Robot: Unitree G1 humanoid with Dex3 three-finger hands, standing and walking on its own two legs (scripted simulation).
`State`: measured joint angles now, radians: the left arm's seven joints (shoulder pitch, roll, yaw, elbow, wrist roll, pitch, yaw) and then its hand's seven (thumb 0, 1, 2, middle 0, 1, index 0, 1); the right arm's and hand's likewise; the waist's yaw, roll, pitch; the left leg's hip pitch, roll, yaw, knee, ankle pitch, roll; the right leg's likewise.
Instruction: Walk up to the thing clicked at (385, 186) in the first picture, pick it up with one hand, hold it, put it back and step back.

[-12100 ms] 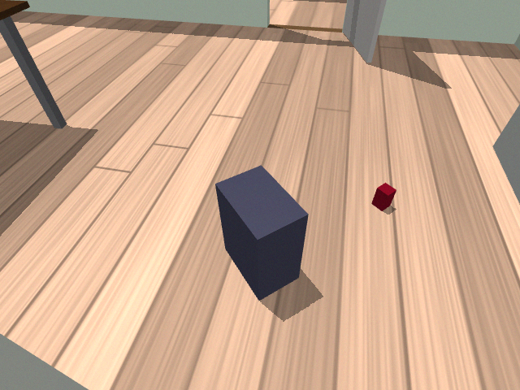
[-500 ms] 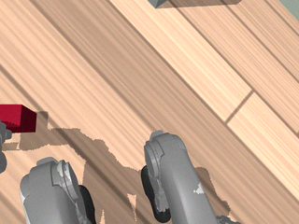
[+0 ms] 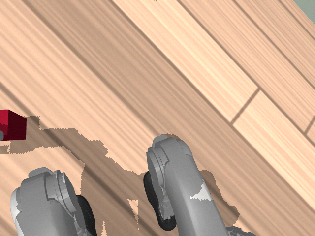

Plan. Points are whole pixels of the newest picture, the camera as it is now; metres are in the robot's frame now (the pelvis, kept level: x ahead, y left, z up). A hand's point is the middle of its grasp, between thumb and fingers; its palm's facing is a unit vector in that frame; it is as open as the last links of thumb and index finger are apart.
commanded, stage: rise first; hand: left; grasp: from above
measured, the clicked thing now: (3, 126) +0.46 +0.31 -0.27
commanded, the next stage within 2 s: approach in 1.02 s
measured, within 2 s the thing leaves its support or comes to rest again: neither
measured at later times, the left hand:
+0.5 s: hand out of the picture +0.42 +0.34 -0.16, palm faces +0.04 -0.44 -0.90, open 14.1 cm
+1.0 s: hand out of the picture +0.42 +0.35 -0.17, palm faces +0.03 -0.45 -0.89, open 14.1 cm
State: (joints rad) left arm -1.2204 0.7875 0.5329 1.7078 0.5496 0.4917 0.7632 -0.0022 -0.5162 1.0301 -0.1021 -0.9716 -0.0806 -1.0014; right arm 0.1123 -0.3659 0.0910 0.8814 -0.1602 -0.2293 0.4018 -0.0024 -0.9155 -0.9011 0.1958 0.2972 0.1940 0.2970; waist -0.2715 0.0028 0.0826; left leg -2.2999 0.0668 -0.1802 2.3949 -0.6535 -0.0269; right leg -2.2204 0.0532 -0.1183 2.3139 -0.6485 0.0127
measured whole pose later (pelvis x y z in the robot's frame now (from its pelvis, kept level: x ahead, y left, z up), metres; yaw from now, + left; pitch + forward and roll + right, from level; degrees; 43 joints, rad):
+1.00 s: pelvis +0.00 +0.00 +0.00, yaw -1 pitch +30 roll -9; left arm -1.22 0.83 0.50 1.71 0.55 0.50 0.77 0.00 -0.53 1.04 -0.11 -0.95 -0.08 -0.99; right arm 0.12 -0.36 0.12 0.87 -0.16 -0.23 0.43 0.00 -0.92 -0.90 0.20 0.30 0.19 0.30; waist -0.28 -0.02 0.09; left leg -2.30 0.06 -0.20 2.41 -0.66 -0.02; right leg -2.21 0.06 -0.13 2.31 -0.65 0.02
